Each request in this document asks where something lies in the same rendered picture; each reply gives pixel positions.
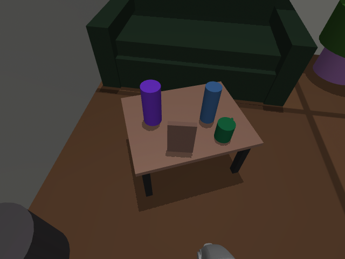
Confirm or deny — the potted plant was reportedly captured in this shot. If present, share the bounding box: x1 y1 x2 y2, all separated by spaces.
313 0 345 85

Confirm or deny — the sofa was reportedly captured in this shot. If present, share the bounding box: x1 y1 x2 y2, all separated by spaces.
86 0 318 106

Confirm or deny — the coffee table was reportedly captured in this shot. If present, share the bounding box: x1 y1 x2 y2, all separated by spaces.
121 81 263 197

